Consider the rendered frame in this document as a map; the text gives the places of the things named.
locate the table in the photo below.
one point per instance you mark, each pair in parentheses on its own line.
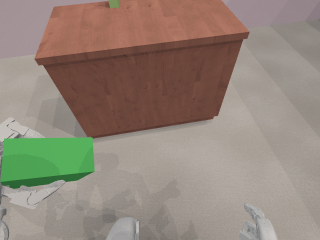
(144,65)

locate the left robot thigh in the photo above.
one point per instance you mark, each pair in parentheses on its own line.
(126,228)

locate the robot right hand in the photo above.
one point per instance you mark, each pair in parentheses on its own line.
(263,230)

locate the sponge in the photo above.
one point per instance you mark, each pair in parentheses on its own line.
(41,161)

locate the robot left hand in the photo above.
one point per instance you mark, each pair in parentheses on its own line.
(25,196)

